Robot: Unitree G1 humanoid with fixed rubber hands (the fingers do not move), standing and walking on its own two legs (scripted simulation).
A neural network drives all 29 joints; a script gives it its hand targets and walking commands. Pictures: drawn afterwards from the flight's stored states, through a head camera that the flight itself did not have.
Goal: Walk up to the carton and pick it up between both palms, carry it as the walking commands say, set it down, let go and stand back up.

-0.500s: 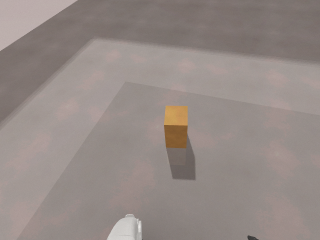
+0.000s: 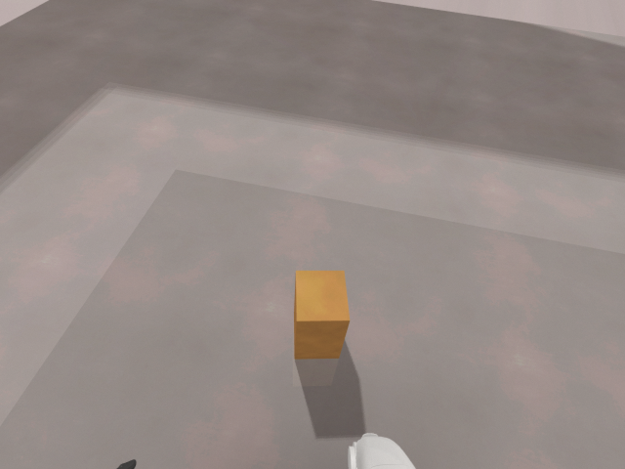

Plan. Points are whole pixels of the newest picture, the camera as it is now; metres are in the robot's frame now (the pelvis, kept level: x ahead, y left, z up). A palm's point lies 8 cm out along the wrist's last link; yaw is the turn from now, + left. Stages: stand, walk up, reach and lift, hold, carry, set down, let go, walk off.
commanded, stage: walk up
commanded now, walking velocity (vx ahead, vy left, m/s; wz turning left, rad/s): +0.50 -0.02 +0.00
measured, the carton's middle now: (318, 316) +0.65 -0.10 -0.64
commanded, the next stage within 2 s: stand in 1.66 s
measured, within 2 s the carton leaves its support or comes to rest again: neither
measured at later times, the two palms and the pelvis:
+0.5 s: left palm (176, 406) +0.24 +0.18 -0.11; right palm (482, 387) +0.26 -0.30 -0.16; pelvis +0.24 -0.06 +0.00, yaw -2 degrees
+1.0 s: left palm (176, 365) +0.32 +0.20 -0.15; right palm (474, 336) +0.34 -0.32 -0.14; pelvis +0.27 -0.06 -0.02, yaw -2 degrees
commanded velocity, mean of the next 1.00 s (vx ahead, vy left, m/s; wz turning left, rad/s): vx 0.13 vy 0.03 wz -0.01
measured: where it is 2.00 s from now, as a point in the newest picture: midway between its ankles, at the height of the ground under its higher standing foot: (314, 466)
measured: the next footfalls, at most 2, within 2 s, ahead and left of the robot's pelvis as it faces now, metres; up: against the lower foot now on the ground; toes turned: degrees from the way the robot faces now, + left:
right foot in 0.28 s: +0.29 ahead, -0.14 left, +0.00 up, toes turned -9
left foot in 0.76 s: +0.44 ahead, +0.06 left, +0.00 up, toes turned +5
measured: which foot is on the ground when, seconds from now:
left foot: down 0.00-0.28, up 0.30-0.74, down 0.76-1.00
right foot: up 0.00-0.26, down 0.28-0.76, up 0.78-1.00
